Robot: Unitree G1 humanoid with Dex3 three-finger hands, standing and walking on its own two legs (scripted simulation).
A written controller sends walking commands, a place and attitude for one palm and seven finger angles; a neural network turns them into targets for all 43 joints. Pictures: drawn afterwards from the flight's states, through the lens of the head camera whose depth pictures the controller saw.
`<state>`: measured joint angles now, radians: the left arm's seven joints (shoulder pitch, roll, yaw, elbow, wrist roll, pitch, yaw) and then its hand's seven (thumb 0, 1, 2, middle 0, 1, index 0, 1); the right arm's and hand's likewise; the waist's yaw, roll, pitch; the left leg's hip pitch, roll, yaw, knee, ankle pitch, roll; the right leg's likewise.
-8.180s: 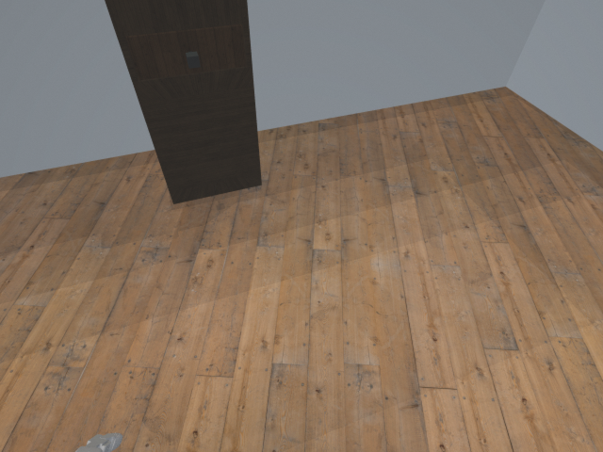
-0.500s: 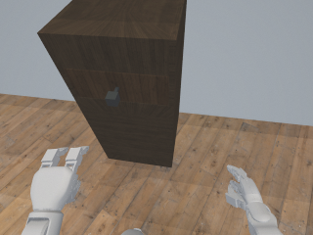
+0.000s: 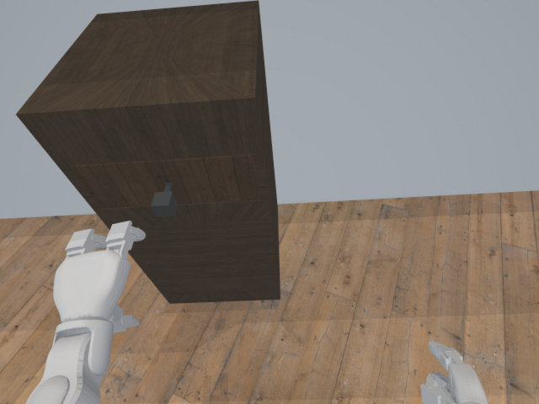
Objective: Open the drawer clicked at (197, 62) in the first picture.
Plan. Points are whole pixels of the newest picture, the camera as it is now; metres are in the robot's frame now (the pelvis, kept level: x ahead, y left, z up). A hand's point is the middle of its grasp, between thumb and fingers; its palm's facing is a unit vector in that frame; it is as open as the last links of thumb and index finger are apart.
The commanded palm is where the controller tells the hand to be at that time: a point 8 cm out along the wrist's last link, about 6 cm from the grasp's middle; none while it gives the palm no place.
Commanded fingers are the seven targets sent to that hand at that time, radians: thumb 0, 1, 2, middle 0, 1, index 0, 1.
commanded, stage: raise the hand with hooked fingers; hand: left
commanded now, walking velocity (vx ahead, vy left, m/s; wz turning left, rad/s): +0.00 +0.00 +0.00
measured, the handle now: (166, 197) +0.52 +0.29 -0.06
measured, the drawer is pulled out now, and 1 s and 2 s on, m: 0.00 0.00 0.00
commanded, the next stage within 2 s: move the hooked fingers above the handle in 0.76 s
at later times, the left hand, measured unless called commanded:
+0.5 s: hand (91, 241) +0.30 +0.28 +0.10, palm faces +0.03 -0.07 -1.00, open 13.9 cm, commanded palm +0.27 +0.28 +0.15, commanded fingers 0.00 -0.50 0.30 -0.30 -1.20 -0.30 -1.20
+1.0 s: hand (115, 248) +0.30 +0.26 +0.08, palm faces +0.01 -0.06 -1.00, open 13.9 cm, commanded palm +0.29 +0.27 +0.14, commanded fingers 0.00 -0.50 0.30 -0.30 -1.20 -0.30 -1.20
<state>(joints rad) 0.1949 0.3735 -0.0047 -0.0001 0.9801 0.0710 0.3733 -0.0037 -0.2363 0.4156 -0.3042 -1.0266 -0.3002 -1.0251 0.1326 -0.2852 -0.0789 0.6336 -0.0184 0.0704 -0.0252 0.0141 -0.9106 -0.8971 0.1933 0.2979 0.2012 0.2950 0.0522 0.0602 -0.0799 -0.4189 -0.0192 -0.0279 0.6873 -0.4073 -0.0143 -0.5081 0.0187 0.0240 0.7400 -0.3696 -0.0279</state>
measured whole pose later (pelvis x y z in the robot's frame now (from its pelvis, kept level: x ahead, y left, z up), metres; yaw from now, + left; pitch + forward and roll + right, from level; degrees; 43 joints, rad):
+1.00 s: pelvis -0.01 +0.01 +0.02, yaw +1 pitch +4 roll +1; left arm -0.12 0.42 -0.09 0.17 0.97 0.08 0.12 0.00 -0.50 0.30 -0.32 -1.20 -0.32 -1.20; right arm 0.13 -0.25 -0.01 0.63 0.01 0.08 -0.04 0.01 -0.91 -0.90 0.20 0.30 0.20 0.30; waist 0.08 0.07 -0.03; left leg -0.25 -0.03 -0.05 0.49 -0.30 0.00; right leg -0.33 0.00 0.01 0.54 -0.27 -0.01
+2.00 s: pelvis -0.01 +0.03 -0.01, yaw +0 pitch +16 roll -1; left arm -0.64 0.49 0.01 0.90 1.10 -0.10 0.33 0.00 -0.49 0.30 -0.32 -1.20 -0.32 -1.20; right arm 0.32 -0.25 -0.07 0.69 -0.01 0.10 -0.01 0.01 -0.91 -0.90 0.20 0.30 0.21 0.30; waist -0.05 0.04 -0.12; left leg -0.63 -0.03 -0.02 0.75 -0.40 0.03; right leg -0.68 0.01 0.03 0.72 -0.32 0.01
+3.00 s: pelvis -0.01 +0.03 -0.02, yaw +0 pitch +20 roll -2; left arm -0.76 0.54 0.00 1.05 1.09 -0.13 0.29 0.00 -0.49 0.30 -0.32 -1.20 -0.32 -1.20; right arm 0.34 -0.26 -0.06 0.70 -0.02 0.10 -0.02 0.00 -0.91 -0.90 0.20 0.30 0.21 0.30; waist -0.09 0.04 -0.14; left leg -0.75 -0.02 -0.04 0.83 -0.43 0.02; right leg -0.78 0.02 0.01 0.76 -0.33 0.01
